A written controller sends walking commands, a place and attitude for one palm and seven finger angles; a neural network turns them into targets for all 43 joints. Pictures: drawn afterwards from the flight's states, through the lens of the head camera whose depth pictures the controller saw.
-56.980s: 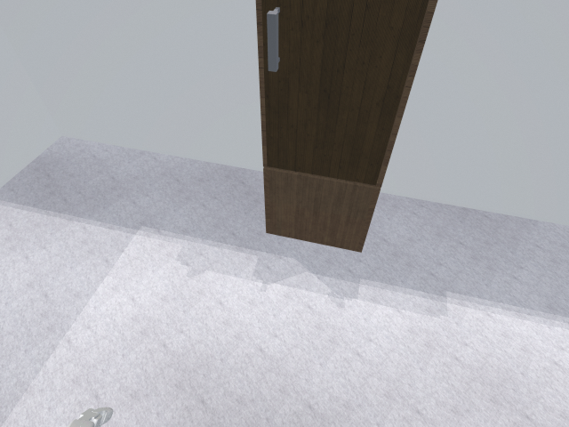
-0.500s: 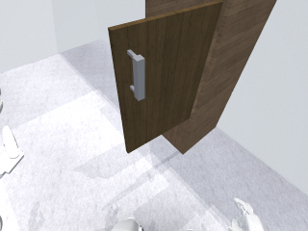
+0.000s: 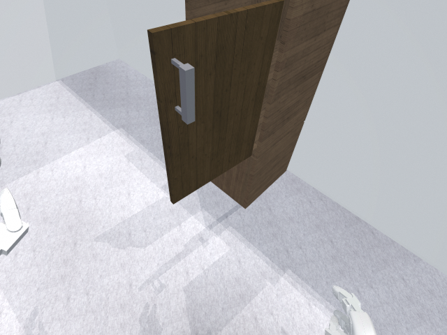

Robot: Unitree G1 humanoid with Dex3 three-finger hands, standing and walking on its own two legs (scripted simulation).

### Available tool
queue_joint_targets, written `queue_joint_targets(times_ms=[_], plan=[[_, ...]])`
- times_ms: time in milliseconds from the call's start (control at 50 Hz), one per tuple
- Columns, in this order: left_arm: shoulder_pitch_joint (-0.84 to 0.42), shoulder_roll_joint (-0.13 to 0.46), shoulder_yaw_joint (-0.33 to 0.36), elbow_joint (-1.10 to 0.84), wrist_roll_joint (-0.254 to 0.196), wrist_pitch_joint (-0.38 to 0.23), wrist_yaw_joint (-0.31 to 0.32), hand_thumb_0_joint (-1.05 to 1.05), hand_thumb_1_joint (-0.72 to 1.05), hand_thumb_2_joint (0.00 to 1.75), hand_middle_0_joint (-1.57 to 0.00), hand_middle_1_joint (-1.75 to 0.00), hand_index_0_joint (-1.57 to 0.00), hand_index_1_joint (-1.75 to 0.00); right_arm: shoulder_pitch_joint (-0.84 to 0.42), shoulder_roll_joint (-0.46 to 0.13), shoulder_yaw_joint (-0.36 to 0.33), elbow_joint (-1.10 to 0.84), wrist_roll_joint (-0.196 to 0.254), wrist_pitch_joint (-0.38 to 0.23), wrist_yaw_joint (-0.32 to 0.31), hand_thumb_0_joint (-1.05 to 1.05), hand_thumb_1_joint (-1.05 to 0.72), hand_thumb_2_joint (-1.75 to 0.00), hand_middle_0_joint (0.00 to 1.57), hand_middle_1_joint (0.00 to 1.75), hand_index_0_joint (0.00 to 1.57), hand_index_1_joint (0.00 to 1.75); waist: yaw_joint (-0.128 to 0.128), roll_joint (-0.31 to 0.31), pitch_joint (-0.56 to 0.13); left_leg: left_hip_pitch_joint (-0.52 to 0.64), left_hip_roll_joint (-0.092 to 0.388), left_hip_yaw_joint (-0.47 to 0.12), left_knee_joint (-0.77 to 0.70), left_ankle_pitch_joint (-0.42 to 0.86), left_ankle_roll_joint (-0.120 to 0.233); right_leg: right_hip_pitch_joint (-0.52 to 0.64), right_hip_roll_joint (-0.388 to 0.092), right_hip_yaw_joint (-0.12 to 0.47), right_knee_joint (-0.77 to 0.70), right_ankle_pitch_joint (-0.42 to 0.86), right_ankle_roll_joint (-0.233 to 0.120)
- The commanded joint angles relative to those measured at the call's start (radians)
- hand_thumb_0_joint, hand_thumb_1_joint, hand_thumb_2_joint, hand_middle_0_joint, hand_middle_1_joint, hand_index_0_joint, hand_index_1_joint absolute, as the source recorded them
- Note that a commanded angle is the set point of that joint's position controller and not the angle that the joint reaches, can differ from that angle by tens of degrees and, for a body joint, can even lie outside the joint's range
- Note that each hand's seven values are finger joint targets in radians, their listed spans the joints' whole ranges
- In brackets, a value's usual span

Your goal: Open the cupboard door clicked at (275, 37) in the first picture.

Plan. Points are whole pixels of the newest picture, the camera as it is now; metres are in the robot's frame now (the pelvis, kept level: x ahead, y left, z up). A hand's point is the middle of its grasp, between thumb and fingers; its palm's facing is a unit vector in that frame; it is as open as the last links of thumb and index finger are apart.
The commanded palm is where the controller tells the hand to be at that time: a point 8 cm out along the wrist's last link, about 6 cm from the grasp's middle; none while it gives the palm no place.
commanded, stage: stop stepping back and stand still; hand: left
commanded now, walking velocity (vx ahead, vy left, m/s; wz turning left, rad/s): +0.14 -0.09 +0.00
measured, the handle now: (182, 91) +0.60 +0.13 +0.12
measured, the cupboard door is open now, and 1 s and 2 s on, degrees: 84 84 84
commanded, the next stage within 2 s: let the arm hang, fingers relaxed in 0.66 s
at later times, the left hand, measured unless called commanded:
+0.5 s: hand (33, 232) +0.21 +0.25 +0.16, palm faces +0.41 -0.81 -0.42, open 7.4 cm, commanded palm +0.14 +0.30 +0.18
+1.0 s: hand out of the picture +0.08 +0.21 -0.15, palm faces -0.02 -0.97 -0.25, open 7.4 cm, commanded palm none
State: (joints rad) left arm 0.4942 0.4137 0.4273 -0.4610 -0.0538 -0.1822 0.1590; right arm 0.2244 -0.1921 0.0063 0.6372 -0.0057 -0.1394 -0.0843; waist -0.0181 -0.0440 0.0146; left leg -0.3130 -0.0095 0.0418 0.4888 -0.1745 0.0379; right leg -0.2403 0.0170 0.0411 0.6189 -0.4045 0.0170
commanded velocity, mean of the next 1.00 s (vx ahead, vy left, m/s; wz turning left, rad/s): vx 0.04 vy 0.01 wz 0.00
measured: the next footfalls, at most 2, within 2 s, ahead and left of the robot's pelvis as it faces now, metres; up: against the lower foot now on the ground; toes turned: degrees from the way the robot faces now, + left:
left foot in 0.44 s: +0.06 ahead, +0.12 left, +0.00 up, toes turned +2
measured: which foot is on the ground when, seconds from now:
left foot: down 0.00-0.18, up 0.20-0.42, down 0.44-1.00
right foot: down 0.00-1.00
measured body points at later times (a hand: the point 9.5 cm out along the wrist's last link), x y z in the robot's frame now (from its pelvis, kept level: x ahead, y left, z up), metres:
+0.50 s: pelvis -0.01 +0.00 +0.00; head -0.01 +0.01 +0.45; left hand +0.18 +0.29 +0.19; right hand +0.12 -0.26 -0.09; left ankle +0.02 +0.11 -0.74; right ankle -0.06 -0.09 -0.74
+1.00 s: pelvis -0.03 +0.02 -0.01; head -0.01 +0.01 +0.44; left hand +0.08 +0.27 -0.13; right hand +0.08 -0.23 -0.14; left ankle +0.02 +0.12 -0.74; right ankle -0.06 -0.09 -0.74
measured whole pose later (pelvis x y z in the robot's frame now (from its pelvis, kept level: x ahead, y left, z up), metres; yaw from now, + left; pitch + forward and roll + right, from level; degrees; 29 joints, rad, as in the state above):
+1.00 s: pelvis -0.03 +0.02 -0.01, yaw +0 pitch +0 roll +0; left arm 0.26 0.21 0.02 0.75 0.02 0.06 0.01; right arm 0.16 -0.25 0.01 0.87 -0.03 0.01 0.00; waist -0.03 0.02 0.02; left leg -0.35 -0.01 0.05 0.57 -0.23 0.04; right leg -0.22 -0.01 -0.07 0.58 -0.36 -0.01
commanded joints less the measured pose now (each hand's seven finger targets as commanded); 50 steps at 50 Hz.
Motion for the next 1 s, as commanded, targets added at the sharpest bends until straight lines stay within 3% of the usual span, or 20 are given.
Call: queue_joint_targets(times_ms=[0, 20, 60, 100, 120, 160, 180, 200, 260, 360, 420, 460, 600, 720, 740, 780, 820, 860, 900, 980], plan=[[0.02, 0.18, 0.115, -0.327, 0.021, -0.08, 0.023, 0.0, 0.9, 0.9, -0.2, -0.3, -0.2, -0.3, -0.095, -0.126, -0.047, -0.16, -0.009, -0.076, 0.011, 0.0, -0.9, -0.9, 0.2, 0.3, 0.2, 0.3, 0.021, 0.267, -0.089, 0.043, 0.248, -0.289, -0.404, -0.414, 0.037, -0.001, 0.023, -0.055, 0.094, -0.032, -0.022], [0.078, 0.153, 0.1, -0.287, 0.021, -0.068, 0.027, 0.0, 0.9, 0.9, -0.2, -0.3, -0.2, -0.3, -0.093, -0.131, -0.048, -0.16, -0.009, -0.069, 0.014, 0.0, -0.9, -0.9, 0.2, 0.3, 0.2, 0.3, 0.018, 0.244, -0.09, 0.02, 0.23, -0.233, -0.389, -0.394, 0.036, 0.044, 0.031, -0.093, 0.033, -0.045, -0.023], [0.092, 0.134, 0.077, -0.276, 0.021, -0.048, 0.028, 0.0, 0.9, 0.9, -0.2, -0.3, -0.2, -0.3, -0.094, -0.143, -0.053, -0.166, -0.005, -0.052, 0.013, 0.0, -0.9, -0.9, 0.2, 0.3, 0.2, 0.3, 0.01, 0.289, -0.079, -0.022, 0.192, -0.157, -0.369, -0.426, 0.007, 0.125, 0.058, -0.156, -0.094, -0.05, -0.033], [0.091, 0.167, 0.103, -0.242, 0.025, -0.039, 0.027, 0.0, 0.9, 0.9, -0.2, -0.3, -0.2, -0.3, -0.09, -0.139, -0.05, -0.165, -0.006, -0.029, 0.004, 0.0, -0.9, -0.9, 0.2, 0.3, 0.2, 0.3, 0.007, 0.26, -0.069, -0.062, 0.14, -0.103, -0.266, -0.392, -0.009, 0.186, 0.036, -0.141, -0.244, 0.009, -0.05], [0.063, 0.164, 0.088, -0.248, 0.022, -0.038, 0.022, 0.0, 0.9, 0.9, -0.2, -0.3, -0.2, -0.3, -0.092, -0.128, -0.047, -0.169, -0.009, -0.017, 0.001, 0.0, -0.9, -0.9, 0.2, 0.3, 0.2, 0.3, 0.001, 0.185, -0.067, -0.079, 0.109, -0.077, -0.163, -0.318, -0.019, 0.189, -0.011, -0.084, -0.3, 0.028, -0.071], [0.012, 0.213, 0.133, -0.205, 0.009, -0.047, 0.017, 0.0, 0.9, 0.9, -0.2, -0.3, -0.2, -0.3, -0.077, -0.128, -0.055, -0.158, -0.014, 0.006, 0.001, 0.0, -0.9, -0.9, 0.2, 0.3, 0.2, 0.3, 0.001, -0.04, -0.061, -0.108, 0.047, -0.023, 0.213, -0.171, -0.041, 0.053, -0.253, 0.262, -0.432, -0.108, -0.182], [-0.004, 0.197, 0.122, -0.169, 0.006, -0.041, 0.017, 0.0, 0.9, 0.9, -0.2, -0.3, -0.2, -0.3, -0.079, -0.131, -0.062, -0.147, 0.001, 0.004, 0.005, 0.0, -0.9, -0.9, 0.2, 0.3, 0.2, 0.3, 0.016, -0.141, -0.042, -0.181, 0.023, -0.041, 0.381, -0.201, -0.047, 0.011, -0.32, 0.378, -0.468, -0.187, -0.215], [-0.03, 0.171, 0.101, -0.152, 0.007, -0.043, 0.015, 0.0, 0.9, 0.9, -0.2, -0.3, -0.2, -0.3, -0.071, -0.152, -0.07, -0.137, 0.003, 0.003, 0.007, 0.0, -0.9, -0.9, 0.2, 0.3, 0.2, 0.3, 0.002, -0.11, -0.02, -0.219, 0.025, -0.057, 0.486, -0.198, -0.051, -0.017, -0.321, 0.369, -0.463, -0.186, -0.214], [-0.05, 0.171, 0.095, -0.108, 0.015, -0.076, 0.011, 0.0, 0.9, 0.9, -0.2, -0.3, -0.2, -0.3, -0.087, -0.128, -0.043, -0.126, 0.005, -0.011, 0.001, 0.0, -0.9, -0.9, 0.2, 0.3, 0.2, 0.3, 0.003, -0.039, 0.007, -0.204, 0.062, -0.031, 0.351, -0.138, -0.041, 0.066, -0.269, 0.174, -0.362, 0.228, -0.18], [-0.045, 0.171, 0.092, -0.167, 0.018, -0.094, 0.021, 0.0, 0.9, 0.9, -0.2, -0.3, -0.2, -0.3, -0.099, -0.122, -0.039, -0.136, -0.003, -0.033, -0.005, 0.0, -0.9, -0.9, 0.2, 0.3, 0.2, 0.3, 0.027, -0.017, -0.014, 0.057, 0.034, 0.038, -0.009, -0.029, -0.009, 0.041, -0.2, 0.084, -0.281, 0.291, -0.108], [-0.038, 0.18, 0.101, -0.254, 0.013, -0.104, 0.014, 0.0, 0.9, 0.9, -0.2, -0.3, -0.2, -0.3, -0.093, -0.159, -0.062, -0.161, 0.008, -0.034, 0.003, 0.0, -0.9, -0.9, 0.2, 0.3, 0.2, 0.3, 0.033, 0.164, -0.072, 0.205, 0.153, -0.113, -0.06, 0.228, 0.026, -0.002, -0.087, 0.004, -0.148, 0.306, -0.017], [0.009, 0.188, 0.126, -0.232, 0.021, -0.101, 0.009, 0.0, 0.9, 0.9, -0.2, -0.3, -0.2, -0.3, -0.077, -0.136, -0.046, -0.155, 0.005, -0.028, 0.009, 0.0, -0.9, -0.9, 0.2, 0.3, 0.2, 0.3, 0.025, 0.217, -0.084, 0.161, 0.17, -0.151, -0.072, 0.32, 0.036, 0.019, -0.041, -0.047, -0.122, 0.311, -0.013], [0.096, 0.157, 0.118, -0.19, 0.002, -0.086, 0.002, 0.0, 0.9, 0.9, -0.2, -0.3, -0.2, -0.3, -0.069, -0.137, -0.052, -0.166, 0.014, -0.016, 0.017, 0.0, -0.9, -0.9, 0.2, 0.3, 0.2, 0.3, 0.011, 0.111, -0.164, 0.157, 0.129, -0.067, -0.021, 0.328, -0.014, 0.102, -0.071, -0.005, -0.185, 0.489, -0.026], [0.056, 0.162, 0.107, -0.197, -0.003, -0.065, 0.004, 0.0, 0.9, 0.9, -0.2, -0.3, -0.2, -0.3, -0.091, -0.13, -0.041, -0.179, 0.011, 0.002, 0.008, 0.0, -0.9, -0.9, 0.2, 0.3, 0.2, 0.3, 0.009, 0.08, -0.137, 0.14, 0.119, -0.066, -0.049, 0.209, -0.019, 0.08, -0.078, 0.004, -0.231, 0.421, -0.025], [-0.035, -0.003, -0.312, 0.56, 0.093, 0.084, -0.128, 0.0, 0.9, 0.9, -0.2, -0.3, -0.2, -0.3, -0.142, -0.307, -0.086, 0.049, 0.016, -0.042, 0.099, 0.0, -0.9, -0.9, 0.2, 0.3, 0.2, 0.3, -0.024, 0.109, -0.069, 0.044, 0.14, -0.085, 0.094, 0.316, -0.001, -0.038, -0.143, -0.059, -0.082, 0.499, -0.047], [-0.054, -0.061, -0.318, 0.638, 0.081, 0.172, -0.154, 0.0, 0.9, 0.9, -0.2, -0.3, -0.2, -0.3, -0.056, -0.217, -0.067, 0.057, 0.002, 0.048, 0.092, 0.0, -0.9, -0.9, 0.2, 0.3, 0.2, 0.3, 0.004, 0.089, -0.11, 0.019, 0.158, -0.106, 0.037, 0.167, 0.024, -0.051, -0.108, -0.039, -0.091, 0.256, -0.049], [-0.118, -0.046, -0.328, 0.739, 0.087, 0.176, -0.161, 0.0, 0.9, 0.9, -0.2, -0.3, -0.2, -0.3, -0.071, -0.222, -0.05, 0.054, -0.01, 0.077, 0.085, 0.0, -0.9, -0.9, 0.2, 0.3, 0.2, 0.3, 0.016, -0.036, -0.086, -0.035, 0.158, -0.162, 0.004, 0.12, 0.047, -0.017, -0.091, -0.048, -0.1, 0.191, -0.052], [-0.177, -0.025, -0.334, 0.869, 0.088, 0.174, -0.159, 0.0, 0.9, 0.9, -0.2, -0.3, -0.2, -0.3, -0.084, -0.221, -0.047, 0.081, -0.017, 0.094, 0.081, 0.0, -0.9, -0.9, 0.2, 0.3, 0.2, 0.3, 0.016, -0.146, -0.077, -0.007, 0.121, -0.147, 0.026, 0.115, 0.035, -0.008, -0.123, -0.01, -0.149, 0.223, -0.074], [-0.227, -0.031, -0.354, 1.004, 0.083, 0.181, -0.15, 0.0, 0.9, 0.9, -0.2, -0.3, -0.2, -0.3, -0.08, -0.195, -0.041, 0.124, -0.02, 0.118, 0.081, 0.0, -0.9, -0.9, 0.2, 0.3, 0.2, 0.3, 0.005, -0.112, -0.048, 0.052, 0.093, -0.12, 0.031, 0.108, 0.015, -0.046, -0.152, 0.016, -0.19, 0.212, -0.094], [-0.225, -0.07, -0.389, 1.248, 0.068, 0.187, -0.139, 0.0, 0.9, 0.9, -0.2, -0.3, -0.2, -0.3, -0.05, -0.145, -0.021, 0.232, -0.023, 0.14, 0.075, 0.0, -0.9, -0.9, 0.2, 0.3, 0.2, 0.3, 0.01, 0.119, -0.022, 0.061, 0.106, -0.134, -0.076, 0.075, 0.008, 0.018, -0.12, -0.003, -0.205, 0.169, -0.069]])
